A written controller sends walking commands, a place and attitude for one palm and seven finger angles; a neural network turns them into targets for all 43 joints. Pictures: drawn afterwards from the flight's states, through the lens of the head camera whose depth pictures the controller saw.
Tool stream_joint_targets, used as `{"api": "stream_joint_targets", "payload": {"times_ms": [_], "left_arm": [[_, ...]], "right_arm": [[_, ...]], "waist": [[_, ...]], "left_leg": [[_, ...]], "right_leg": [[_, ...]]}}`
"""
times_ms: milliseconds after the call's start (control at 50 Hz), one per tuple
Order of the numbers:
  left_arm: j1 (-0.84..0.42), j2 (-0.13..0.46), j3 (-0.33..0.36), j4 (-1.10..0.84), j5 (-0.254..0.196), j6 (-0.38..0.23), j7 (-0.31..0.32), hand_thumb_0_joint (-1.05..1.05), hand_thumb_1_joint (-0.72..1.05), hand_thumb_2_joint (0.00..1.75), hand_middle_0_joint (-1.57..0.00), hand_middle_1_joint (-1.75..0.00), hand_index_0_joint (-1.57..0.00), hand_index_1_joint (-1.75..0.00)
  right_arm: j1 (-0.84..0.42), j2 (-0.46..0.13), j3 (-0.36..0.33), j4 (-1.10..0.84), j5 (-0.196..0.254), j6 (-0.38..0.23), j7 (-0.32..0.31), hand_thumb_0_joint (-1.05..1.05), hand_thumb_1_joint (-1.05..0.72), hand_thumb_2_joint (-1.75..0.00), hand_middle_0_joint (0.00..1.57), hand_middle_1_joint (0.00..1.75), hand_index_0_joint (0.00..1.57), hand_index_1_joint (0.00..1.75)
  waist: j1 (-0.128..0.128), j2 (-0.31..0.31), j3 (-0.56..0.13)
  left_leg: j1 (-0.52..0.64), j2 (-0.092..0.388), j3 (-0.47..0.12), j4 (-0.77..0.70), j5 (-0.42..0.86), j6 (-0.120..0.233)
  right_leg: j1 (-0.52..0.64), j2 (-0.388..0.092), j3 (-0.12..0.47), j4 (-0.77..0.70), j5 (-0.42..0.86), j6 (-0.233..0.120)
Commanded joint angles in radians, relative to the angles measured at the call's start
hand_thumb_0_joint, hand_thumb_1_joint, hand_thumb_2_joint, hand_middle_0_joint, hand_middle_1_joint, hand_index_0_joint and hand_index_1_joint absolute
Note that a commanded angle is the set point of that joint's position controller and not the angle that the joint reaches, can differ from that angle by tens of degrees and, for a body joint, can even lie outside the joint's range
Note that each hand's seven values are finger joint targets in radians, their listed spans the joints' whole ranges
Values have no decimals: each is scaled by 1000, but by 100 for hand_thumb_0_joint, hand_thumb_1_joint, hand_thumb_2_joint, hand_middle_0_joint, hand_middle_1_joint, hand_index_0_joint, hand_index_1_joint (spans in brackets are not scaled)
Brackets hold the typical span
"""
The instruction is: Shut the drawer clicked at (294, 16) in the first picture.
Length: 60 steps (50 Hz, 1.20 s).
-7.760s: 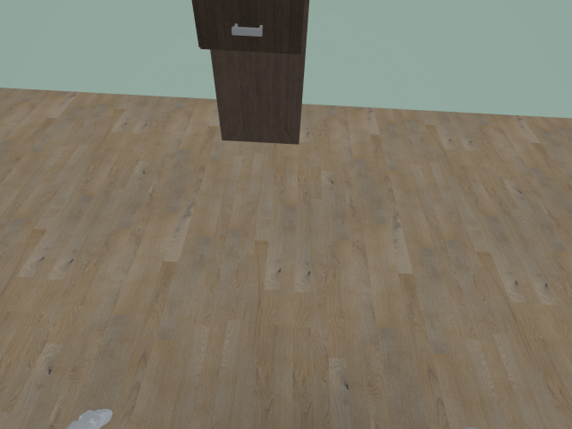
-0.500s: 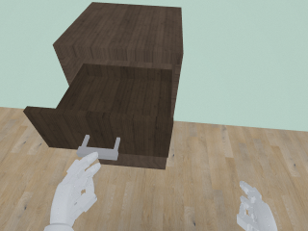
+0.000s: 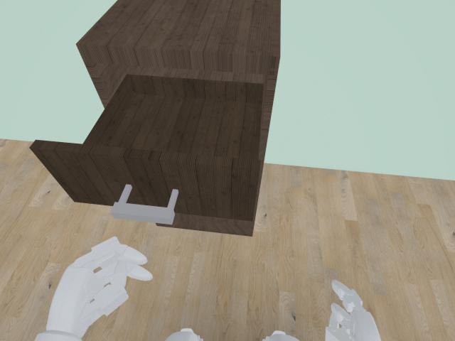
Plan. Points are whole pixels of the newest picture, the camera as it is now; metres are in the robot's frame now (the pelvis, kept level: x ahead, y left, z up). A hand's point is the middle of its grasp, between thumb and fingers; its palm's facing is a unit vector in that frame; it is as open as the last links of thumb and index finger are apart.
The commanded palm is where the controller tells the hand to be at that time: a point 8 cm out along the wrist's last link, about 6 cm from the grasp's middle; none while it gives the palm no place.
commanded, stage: raise the hand and make a fist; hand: left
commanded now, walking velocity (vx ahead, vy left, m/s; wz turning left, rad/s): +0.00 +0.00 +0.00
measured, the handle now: (147, 202) +0.36 +0.17 +0.03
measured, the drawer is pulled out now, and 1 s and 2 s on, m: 0.27 0.27 0.27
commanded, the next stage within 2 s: bring the fist close to the handle in 1.08 s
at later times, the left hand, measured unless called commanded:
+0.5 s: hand (111, 295) +0.17 +0.16 +0.11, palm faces -0.07 -1.00 -0.04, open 3.2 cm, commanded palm +0.13 +0.21 +0.12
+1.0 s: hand (108, 286) +0.18 +0.16 +0.12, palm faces -0.07 -1.00 -0.07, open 3.3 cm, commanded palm +0.14 +0.21 +0.13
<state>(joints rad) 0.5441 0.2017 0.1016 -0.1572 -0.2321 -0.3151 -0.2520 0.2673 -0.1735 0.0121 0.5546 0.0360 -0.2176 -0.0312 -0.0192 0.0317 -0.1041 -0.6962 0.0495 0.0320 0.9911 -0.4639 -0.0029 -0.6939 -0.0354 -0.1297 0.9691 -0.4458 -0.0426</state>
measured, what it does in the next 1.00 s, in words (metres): stands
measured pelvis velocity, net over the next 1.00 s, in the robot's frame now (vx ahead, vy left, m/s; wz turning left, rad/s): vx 0.02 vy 0.02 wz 0.01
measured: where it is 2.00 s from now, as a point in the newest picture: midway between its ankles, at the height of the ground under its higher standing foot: outside the picture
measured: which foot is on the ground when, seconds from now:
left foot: down 0.00-1.00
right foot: down 0.00-1.00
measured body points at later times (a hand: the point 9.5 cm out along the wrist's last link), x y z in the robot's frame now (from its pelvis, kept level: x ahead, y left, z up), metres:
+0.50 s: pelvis +0.02 +0.02 +0.01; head +0.03 +0.02 +0.46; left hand +0.17 +0.21 +0.11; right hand +0.23 -0.18 -0.03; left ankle +0.02 +0.12 -0.68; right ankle +0.03 -0.09 -0.68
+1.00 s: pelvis +0.02 +0.02 +0.02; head +0.03 +0.01 +0.47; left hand +0.18 +0.21 +0.13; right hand +0.20 -0.21 -0.03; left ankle +0.02 +0.12 -0.68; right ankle +0.03 -0.09 -0.68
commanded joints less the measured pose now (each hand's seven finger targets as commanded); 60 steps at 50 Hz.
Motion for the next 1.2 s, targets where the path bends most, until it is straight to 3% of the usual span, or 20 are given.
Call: {"api": "stream_joint_targets", "payload": {"times_ms": [0,40,100,120,140,160,220,360,420,560,620,660,700,760,900,940,1000,1040,1120,1180], "left_arm": [[98,70,34,-251,-18,-113,16,0,90,90,-104,-121,-104,-121],[96,67,11,-276,-11,-127,14,0,90,90,-108,-125,-108,-125],[97,73,1,-323,-9,-140,14,0,90,90,-114,-132,-114,-132],[104,89,17,-328,0,-139,27,0,90,90,-116,-134,-116,-134],[127,54,-18,-345,-1,-136,29,0,90,90,-118,-136,-118,-136],[122,71,-5,-365,3,-135,35,0,90,90,-120,-138,-120,-138],[165,75,0,-374,17,-110,57,0,90,90,-126,-145,-126,-145],[201,25,-81,-457,34,-41,61,0,90,90,-140,-160,-140,-160],[199,50,-68,-489,47,-14,73,0,90,90,-140,-160,-140,-160],[185,17,-130,-574,62,23,87,0,90,90,-140,-160,-140,-160],[199,53,-87,-570,61,44,98,0,90,90,-140,-160,-140,-160],[191,52,-80,-582,55,53,96,0,90,90,-140,-160,-140,-160],[200,37,-75,-541,46,64,91,0,90,90,-140,-160,-140,-160],[165,38,-80,-541,36,63,82,0,90,90,-140,-160,-140,-160],[189,69,-19,-523,18,35,72,0,90,90,-140,-160,-140,-160],[182,53,-40,-536,15,28,67,0,90,90,-140,-160,-140,-160],[204,65,-17,-499,13,27,64,0,90,90,-140,-160,-140,-160],[221,60,-24,-512,17,24,60,0,90,90,-140,-160,-140,-160],[210,73,-10,-514,14,15,58,0,90,90,-140,-160,-140,-160],[167,46,-42,-494,11,9,53,0,90,90,-140,-160,-140,-160]], "right_arm": [[-135,-141,-69,-193,10,-91,-7,0,-90,-90,20,30,20,30],[-126,-149,-72,-192,10,-100,-5,0,-90,-90,20,30,20,30],[-113,-154,-72,-196,14,-110,-3,0,-90,-90,20,30,20,30],[-119,-156,-74,-192,14,-108,-5,0,-90,-90,20,30,20,30],[-108,-153,-73,-201,14,-109,-3,0,-90,-90,20,30,20,30],[-106,-154,-75,-202,15,-109,-1,0,-90,-90,20,30,20,30],[-114,-151,-75,-209,15,-97,3,0,-90,-90,20,30,20,30],[-117,-145,-57,-256,16,-70,15,0,-90,-90,20,30,20,30],[-122,-146,-51,-261,14,-61,15,0,-90,-90,20,30,20,30],[-112,-143,-33,-286,15,-54,23,0,-90,-90,20,30,20,30],[-122,-143,-32,-283,15,-53,19,0,-90,-90,20,30,20,30],[-120,-142,-30,-284,18,-52,14,0,-90,-90,20,30,20,30],[-121,-141,-28,-276,19,-52,10,0,-90,-90,20,30,20,30],[-124,-147,-25,-274,21,-66,7,0,-90,-90,20,30,20,30],[-115,-148,-36,-246,21,-100,7,0,-90,-90,20,30,20,30],[-120,-147,-34,-244,21,-112,11,0,-90,-90,20,30,20,30],[-120,-147,-42,-232,22,-116,11,0,-90,-90,20,30,20,30],[-128,-146,-40,-236,21,-118,12,0,-90,-90,20,30,20,30],[-127,-148,-42,-230,21,-120,11,0,-90,-90,20,30,20,30],[-123,-151,-38,-226,18,-122,9,0,-90,-90,20,30,20,30]], "waist": [[25,-53,-130],[13,-64,-125],[10,-21,-126],[13,-39,-120],[14,-17,-129],[18,-4,-143],[25,-11,-140],[23,10,-98],[26,13,-93],[17,11,-68],[26,-27,-57],[26,-13,-59],[25,-38,-36],[21,-13,-24],[35,-12,-72],[32,14,-68],[32,-32,-56],[38,-9,-58],[34,-20,-51],[16,-27,-30]], "left_leg": [[44,-50,-39,-140,187,28],[49,-50,-40,-140,173,31],[72,-50,-44,-153,162,30],[78,-45,-45,-156,169,32],[96,-48,-44,-161,180,34],[109,-46,-46,-166,194,32],[129,-40,-50,-179,236,33],[166,-32,-55,-211,259,32],[180,-27,-63,-221,273,32],[201,-22,-77,-249,229,27],[180,-23,-78,-258,193,29],[190,-24,-71,-264,190,30],[178,-28,-69,-266,181,29],[178,-33,-66,-272,153,29],[199,-39,-51,-262,229,29],[208,-40,-54,-265,248,29],[199,-40,-49,-262,242,29],[203,-43,-47,-265,253,30],[204,-43,-45,-259,246,31],[197,-46,-48,-254,212,32]], "right_leg": [[168,6,116,-199,105,35],[157,5,122,-208,78,36],[145,9,104,-202,62,29],[145,13,98,-200,66,28],[147,14,93,-197,90,27],[153,17,80,-185,115,25],[168,22,60,-175,172,24],[174,29,37,-182,197,27],[180,32,32,-182,203,26],[172,33,19,-192,153,26],[192,33,24,-210,129,25],[202,31,28,-221,131,26],[207,31,28,-233,129,27],[206,29,37,-250,97,27],[254,27,48,-257,182,25],[256,26,44,-253,205,24],[255,28,50,-263,207,27],[264,27,48,-259,219,25],[259,28,55,-267,215,26],[234,27,59,-272,179,30]]}}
